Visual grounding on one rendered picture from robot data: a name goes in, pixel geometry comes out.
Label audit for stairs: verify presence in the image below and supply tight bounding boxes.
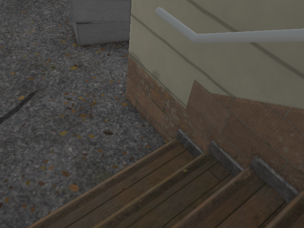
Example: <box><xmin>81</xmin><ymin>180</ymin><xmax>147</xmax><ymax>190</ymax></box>
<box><xmin>27</xmin><ymin>138</ymin><xmax>304</xmax><ymax>228</ymax></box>

